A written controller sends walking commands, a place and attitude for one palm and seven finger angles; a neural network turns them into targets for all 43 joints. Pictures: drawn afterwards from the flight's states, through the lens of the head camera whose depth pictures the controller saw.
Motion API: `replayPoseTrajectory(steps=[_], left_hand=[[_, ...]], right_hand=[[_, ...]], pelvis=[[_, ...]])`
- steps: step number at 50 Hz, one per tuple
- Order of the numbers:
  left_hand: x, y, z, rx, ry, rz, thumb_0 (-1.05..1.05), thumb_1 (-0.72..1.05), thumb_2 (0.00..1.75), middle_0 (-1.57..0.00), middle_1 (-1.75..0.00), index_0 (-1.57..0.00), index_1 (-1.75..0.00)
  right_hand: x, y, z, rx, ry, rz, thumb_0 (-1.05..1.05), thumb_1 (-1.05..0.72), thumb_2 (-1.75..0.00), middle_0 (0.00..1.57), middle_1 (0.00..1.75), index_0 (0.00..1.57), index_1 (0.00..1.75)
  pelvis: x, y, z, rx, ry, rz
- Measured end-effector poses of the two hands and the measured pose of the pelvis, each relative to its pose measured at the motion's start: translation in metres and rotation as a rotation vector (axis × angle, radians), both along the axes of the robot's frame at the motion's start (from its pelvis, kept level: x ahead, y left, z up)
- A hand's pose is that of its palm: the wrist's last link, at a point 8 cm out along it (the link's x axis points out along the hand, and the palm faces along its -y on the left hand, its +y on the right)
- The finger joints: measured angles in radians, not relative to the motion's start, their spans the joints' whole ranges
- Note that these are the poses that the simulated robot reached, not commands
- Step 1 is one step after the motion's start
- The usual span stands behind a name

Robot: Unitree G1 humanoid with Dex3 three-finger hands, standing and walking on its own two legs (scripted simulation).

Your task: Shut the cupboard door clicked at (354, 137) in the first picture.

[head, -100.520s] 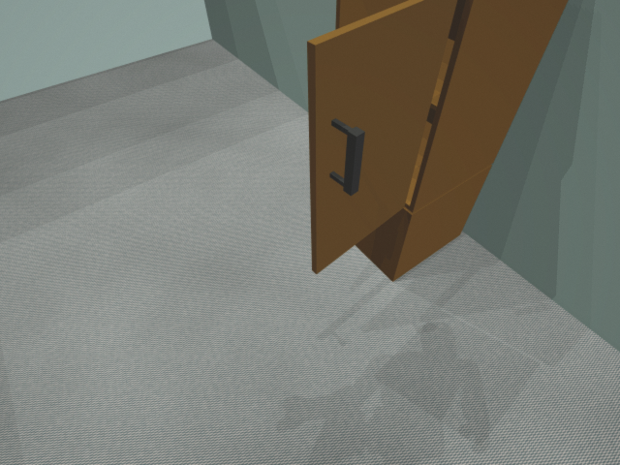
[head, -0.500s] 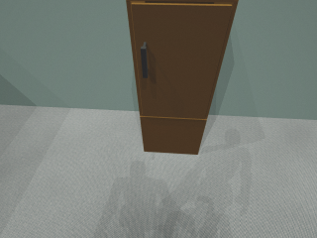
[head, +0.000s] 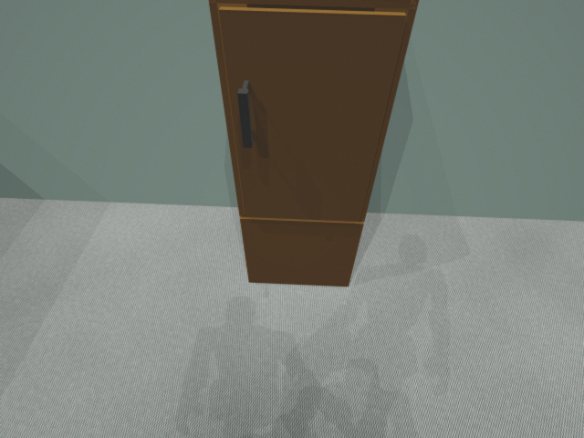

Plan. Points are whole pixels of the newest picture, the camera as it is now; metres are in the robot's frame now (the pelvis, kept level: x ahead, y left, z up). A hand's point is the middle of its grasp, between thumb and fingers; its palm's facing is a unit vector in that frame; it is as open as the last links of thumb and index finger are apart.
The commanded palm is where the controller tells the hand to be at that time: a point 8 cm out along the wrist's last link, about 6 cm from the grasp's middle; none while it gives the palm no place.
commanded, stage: look to check the result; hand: left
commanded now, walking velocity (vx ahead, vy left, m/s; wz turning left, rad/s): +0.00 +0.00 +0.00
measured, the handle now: (247, 114) +0.77 +0.14 +0.04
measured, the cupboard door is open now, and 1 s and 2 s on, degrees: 0 0 0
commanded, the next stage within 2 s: stand and wait in 0.50 s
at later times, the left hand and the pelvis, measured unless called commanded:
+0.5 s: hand out of the picture -0.02 +0.17 -0.18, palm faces +0.03 -0.98 -0.21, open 7.4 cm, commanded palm none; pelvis +0.01 -0.01 +0.00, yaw +0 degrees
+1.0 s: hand out of the picture -0.01 +0.17 -0.18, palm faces +0.03 -0.98 -0.21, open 7.4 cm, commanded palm none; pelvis +0.02 -0.01 +0.00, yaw +0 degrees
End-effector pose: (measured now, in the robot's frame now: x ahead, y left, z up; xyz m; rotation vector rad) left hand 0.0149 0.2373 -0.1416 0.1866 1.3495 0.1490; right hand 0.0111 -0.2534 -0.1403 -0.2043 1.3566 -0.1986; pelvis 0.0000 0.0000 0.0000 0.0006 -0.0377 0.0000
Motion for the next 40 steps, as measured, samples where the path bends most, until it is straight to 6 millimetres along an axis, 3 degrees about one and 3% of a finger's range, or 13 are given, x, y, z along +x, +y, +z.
replayPoseTrajectory(steps=[9,21,29,40], left_hand=[[-0.015,-0.003,0.001,0.012,0.065,0.024,0.0,0.91,0.9,-0.2,-0.3,-0.2,-0.29],[-0.033,-0.014,-0.001,-0.004,0.114,0.052,0.0,0.91,0.9,-0.2,-0.3,-0.2,-0.29],[-0.034,-0.022,-0.003,-0.023,0.12,0.058,0.0,0.91,0.9,-0.2,-0.3,-0.2,-0.29],[-0.029,-0.023,-0.003,-0.021,0.111,0.059,0.0,0.91,0.9,-0.2,-0.3,-0.2,-0.29]], right_hand=[[0.001,0.01,-0.006,0.034,0.032,0.0,0.0,-0.91,-0.9,0.2,0.3,0.2,0.3],[0.02,0.017,-0.008,0.053,0.006,0.009,0.0,-0.91,-0.9,0.2,0.3,0.2,0.3],[0.027,0.016,-0.006,0.047,-0.005,0.013,0.0,-0.91,-0.9,0.2,0.3,0.2,0.3],[0.022,0.016,-0.007,0.047,0.012,0.005,0.0,-0.91,-0.9,0.2,0.3,0.2,0.3]], pelvis=[[0.007,-0.004,0.0,0.002,0.003,0.0],[0.013,-0.006,-0.001,0.005,0.003,-0.003],[0.016,-0.006,-0.001,0.008,0.005,-0.003],[0.019,-0.007,-0.001,0.011,0.006,-0.003]])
